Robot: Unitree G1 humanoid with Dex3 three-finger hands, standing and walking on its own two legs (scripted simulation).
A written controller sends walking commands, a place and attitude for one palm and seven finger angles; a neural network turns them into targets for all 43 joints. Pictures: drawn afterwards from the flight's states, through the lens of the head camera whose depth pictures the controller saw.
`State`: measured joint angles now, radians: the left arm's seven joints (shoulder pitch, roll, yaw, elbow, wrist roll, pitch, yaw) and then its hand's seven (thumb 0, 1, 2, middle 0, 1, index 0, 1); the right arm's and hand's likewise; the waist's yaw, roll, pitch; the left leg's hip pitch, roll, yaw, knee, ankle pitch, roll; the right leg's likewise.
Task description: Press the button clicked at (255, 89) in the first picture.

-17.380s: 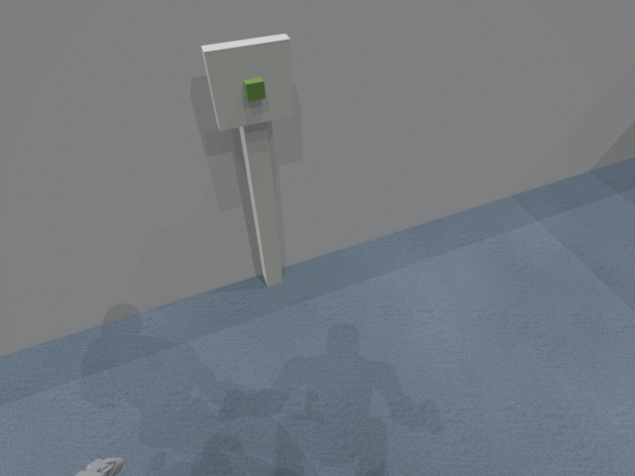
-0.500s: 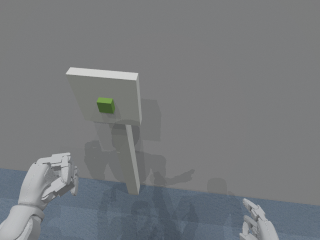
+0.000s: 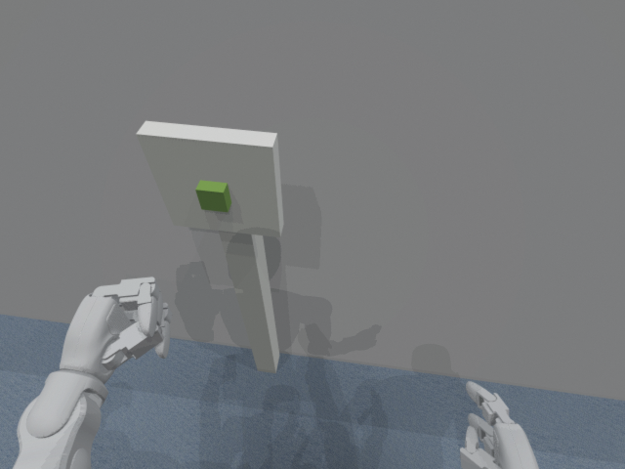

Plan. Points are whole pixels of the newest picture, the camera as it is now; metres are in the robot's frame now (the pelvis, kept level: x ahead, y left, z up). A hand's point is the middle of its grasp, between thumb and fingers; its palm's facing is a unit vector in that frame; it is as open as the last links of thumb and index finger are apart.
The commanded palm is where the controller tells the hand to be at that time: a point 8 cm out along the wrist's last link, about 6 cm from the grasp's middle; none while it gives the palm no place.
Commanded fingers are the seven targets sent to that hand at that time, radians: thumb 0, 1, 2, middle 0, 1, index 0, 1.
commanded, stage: aim a knuckle at the button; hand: left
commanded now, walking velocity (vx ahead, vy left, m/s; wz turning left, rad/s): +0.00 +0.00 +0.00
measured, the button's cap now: (215, 194) +0.46 +0.18 +0.09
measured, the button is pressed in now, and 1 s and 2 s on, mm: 0 0 0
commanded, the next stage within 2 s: press the button with the knuckle in 1.66 s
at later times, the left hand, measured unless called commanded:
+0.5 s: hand (196, 296) +0.30 +0.17 +0.07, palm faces -0.08 -1.00 -0.03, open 3.1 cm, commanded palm +0.29 +0.22 +0.07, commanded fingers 0.00 0.90 0.90 -1.30 -1.50 -1.30 -1.50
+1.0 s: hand (224, 259) +0.37 +0.15 +0.06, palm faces -0.09 -1.00 -0.02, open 3.1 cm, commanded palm +0.34 +0.21 +0.06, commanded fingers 0.00 0.90 0.90 -1.30 -1.50 -1.30 -1.50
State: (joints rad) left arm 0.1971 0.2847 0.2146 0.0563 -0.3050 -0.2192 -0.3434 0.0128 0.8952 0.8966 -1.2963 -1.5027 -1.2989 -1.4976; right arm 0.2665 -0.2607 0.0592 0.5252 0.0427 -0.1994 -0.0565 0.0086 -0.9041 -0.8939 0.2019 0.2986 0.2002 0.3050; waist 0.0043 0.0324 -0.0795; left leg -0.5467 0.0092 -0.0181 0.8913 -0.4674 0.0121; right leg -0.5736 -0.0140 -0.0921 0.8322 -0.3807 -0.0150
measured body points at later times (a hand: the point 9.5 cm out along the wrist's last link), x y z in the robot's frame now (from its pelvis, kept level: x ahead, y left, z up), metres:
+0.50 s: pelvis +0.00 -0.01 +0.00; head +0.04 -0.01 +0.45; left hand +0.30 +0.22 +0.07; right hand +0.14 -0.25 -0.09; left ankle -0.01 +0.11 -0.70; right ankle +0.02 -0.11 -0.70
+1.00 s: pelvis +0.00 -0.01 -0.01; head +0.06 -0.01 +0.44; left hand +0.37 +0.20 +0.06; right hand +0.11 -0.27 -0.11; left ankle -0.01 +0.11 -0.70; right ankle +0.02 -0.11 -0.70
